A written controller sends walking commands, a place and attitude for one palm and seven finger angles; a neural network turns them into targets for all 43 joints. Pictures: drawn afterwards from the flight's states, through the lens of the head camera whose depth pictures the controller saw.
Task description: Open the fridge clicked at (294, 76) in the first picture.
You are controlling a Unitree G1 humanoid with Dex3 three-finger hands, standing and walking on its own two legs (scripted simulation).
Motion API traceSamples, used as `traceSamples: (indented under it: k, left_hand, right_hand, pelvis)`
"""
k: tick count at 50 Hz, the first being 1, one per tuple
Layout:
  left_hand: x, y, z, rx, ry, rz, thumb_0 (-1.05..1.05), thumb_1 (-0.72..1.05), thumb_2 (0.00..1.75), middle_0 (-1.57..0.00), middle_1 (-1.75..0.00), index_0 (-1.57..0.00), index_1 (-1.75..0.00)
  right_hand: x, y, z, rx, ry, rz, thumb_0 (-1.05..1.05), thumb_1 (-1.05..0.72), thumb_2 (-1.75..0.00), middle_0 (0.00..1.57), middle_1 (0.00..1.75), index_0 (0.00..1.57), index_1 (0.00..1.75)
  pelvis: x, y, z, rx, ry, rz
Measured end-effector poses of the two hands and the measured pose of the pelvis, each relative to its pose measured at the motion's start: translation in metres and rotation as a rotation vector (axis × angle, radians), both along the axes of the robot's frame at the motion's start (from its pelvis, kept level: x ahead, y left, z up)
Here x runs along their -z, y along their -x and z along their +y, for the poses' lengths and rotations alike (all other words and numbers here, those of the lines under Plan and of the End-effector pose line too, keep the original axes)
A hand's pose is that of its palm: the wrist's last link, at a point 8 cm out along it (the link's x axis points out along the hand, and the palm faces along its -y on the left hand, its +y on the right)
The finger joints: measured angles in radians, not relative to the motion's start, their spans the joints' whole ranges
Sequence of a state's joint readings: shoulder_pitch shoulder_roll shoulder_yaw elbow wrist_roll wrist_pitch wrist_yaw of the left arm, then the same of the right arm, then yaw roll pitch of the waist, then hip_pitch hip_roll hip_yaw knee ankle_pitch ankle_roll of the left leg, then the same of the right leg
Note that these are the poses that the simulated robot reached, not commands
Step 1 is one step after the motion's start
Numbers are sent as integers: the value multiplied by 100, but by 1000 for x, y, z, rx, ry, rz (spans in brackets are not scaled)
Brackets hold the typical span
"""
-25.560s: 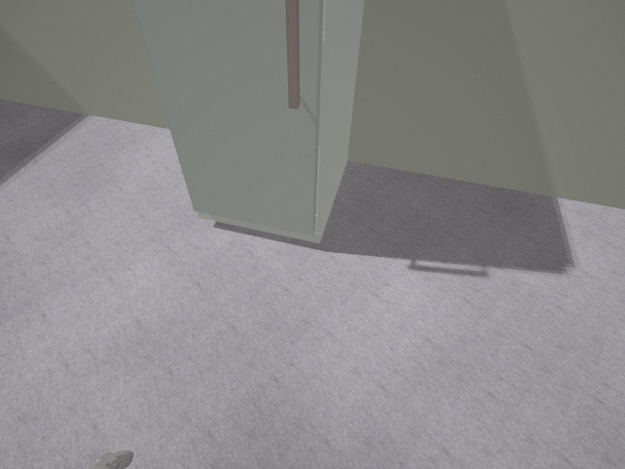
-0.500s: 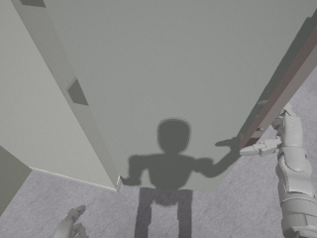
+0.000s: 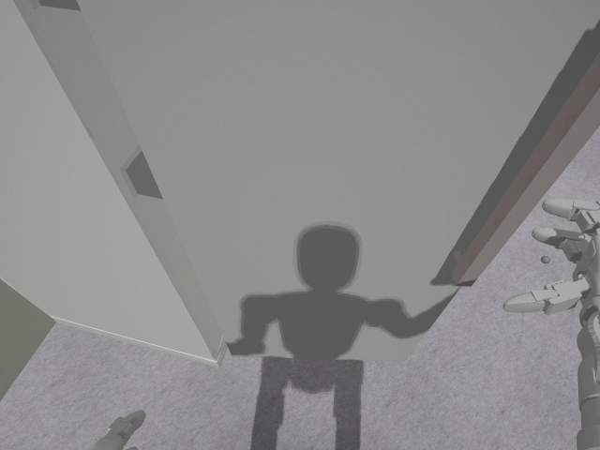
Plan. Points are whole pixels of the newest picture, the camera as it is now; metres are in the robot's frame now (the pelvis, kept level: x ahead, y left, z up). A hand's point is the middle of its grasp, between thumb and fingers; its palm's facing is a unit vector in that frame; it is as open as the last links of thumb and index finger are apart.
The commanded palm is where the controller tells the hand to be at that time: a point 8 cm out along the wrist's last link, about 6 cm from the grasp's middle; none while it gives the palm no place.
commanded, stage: slip the hand off the handle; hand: right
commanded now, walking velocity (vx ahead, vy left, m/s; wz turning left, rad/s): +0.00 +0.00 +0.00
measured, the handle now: (520, 178) +0.43 -0.24 +0.16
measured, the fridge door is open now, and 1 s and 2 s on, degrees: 77 77 77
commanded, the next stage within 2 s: draw the hand back to the body in 0.86 s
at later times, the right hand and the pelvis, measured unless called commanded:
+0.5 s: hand (564, 298) +0.31 -0.30 +0.07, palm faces +0.24 +0.94 -0.24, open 14.6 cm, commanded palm +0.27 -0.34 +0.09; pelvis -0.02 -0.01 +0.00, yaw +0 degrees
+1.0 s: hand (586, 354) +0.24 -0.29 +0.08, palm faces +0.27 +0.93 -0.25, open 14.7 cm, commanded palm +0.21 -0.33 +0.10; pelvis -0.02 +0.00 +0.00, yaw -2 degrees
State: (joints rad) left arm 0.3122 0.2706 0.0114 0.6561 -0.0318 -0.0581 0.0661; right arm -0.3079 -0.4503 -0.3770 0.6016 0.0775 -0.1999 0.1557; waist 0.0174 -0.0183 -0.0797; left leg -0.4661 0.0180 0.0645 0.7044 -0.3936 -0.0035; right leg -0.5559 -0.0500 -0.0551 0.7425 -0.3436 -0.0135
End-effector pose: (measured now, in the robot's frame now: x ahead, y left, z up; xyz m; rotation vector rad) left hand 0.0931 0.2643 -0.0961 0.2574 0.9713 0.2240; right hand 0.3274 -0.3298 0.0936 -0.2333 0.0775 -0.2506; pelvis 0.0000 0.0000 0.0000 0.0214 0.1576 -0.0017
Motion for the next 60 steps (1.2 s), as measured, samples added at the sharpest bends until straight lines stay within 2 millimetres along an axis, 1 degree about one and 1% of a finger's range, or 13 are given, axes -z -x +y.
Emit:
traceSamples:
  k: [7,11,15,19,22,24,32,39,46,50,53,56,60]
  left_hand:
    - [-1,10,-3,7,-16,-1,1,90,90,-20,-30,-21,-30]
    - [0,17,-5,14,-28,8,1,90,90,-20,-30,-21,-30]
    - [0,23,-8,7,-20,0,1,90,90,-20,-30,-21,-30]
    - [-1,24,-14,2,-2,-26,1,90,90,-20,-30,-21,-30]
    - [-2,20,-19,9,7,-49,1,90,90,-20,-30,-21,-30]
    - [-4,15,-22,21,8,-67,1,90,90,-20,-30,-21,-30]
    - [-10,-13,-32,88,17,-151,1,90,90,-20,-30,-21,-30]
    - [-19,-41,-37,126,33,-237,2,90,90,-20,-30,-21,-30]
    - [-24,-57,-36,163,35,-284,1,90,90,-20,-30,-21,-30]
    - [-22,-60,-32,174,32,-280,1,90,90,-20,-30,-21,-30]
    - [-21,-58,-28,163,25,-281,1,90,90,-20,-30,-21,-30]
    - [-24,-56,-23,146,13,-299,2,90,90,-21,-30,-21,-30]
    - [-33,-54,-15,119,15,-349,2,90,90,-20,-30,-21,-30]
  right_hand:
    - [3,8,-18,28,-1,2,-1,54,-20,26,115,25,115]
    - [0,7,-27,19,14,-4,-1,54,-20,26,115,25,115]
    - [-6,13,-20,-35,20,-35,-1,54,-20,26,115,25,115]
    - [0,25,-11,-56,-8,-25,-1,54,-20,26,115,25,115]
    - [11,35,-12,-26,-22,11,-1,54,-20,26,115,25,115]
    - [14,43,-14,-4,-10,15,-1,54,-20,26,115,25,115]
    - [0,73,-11,-3,26,-70,-1,54,-20,26,115,25,115]
    - [7,94,-10,12,5,15,-1,54,-20,26,115,25,115]
    - [2,116,-1,16,21,-23,-1,54,-20,26,115,25,115]
    - [1,121,-2,29,21,-21,-1,54,-20,26,115,25,115]
    - [-1,119,1,-32,-122,-67,-1,54,-20,26,115,25,115]
    - [-11,114,6,-150,-184,-112,-1,54,-20,26,115,25,115]
    - [-29,108,5,-237,-174,-121,-1,55,-20,26,115,25,115]
  pelvis:
    - [3,12,-1,5,-4,-3]
    - [4,19,-3,11,-12,0]
    - [4,21,-7,6,-15,0]
    - [3,21,-11,1,-13,-11]
    - [3,22,-12,0,-10,-18]
    - [3,23,-13,1,-9,-23]
    - [3,23,-12,13,-13,-44]
    - [1,21,-8,23,-9,-57]
    - [1,18,-1,28,-5,-64]
    - [2,18,4,36,-3,-67]
    - [1,19,7,44,-5,-82]
    - [-1,17,10,41,-5,-93]
    - [-3,15,13,26,0,-100]
